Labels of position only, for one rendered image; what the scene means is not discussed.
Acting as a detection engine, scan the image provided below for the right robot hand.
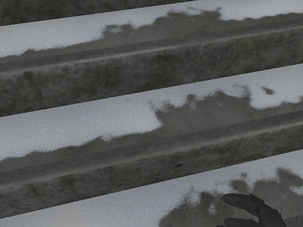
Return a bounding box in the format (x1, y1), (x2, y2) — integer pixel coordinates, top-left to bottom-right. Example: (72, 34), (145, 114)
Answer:
(216, 193), (286, 227)

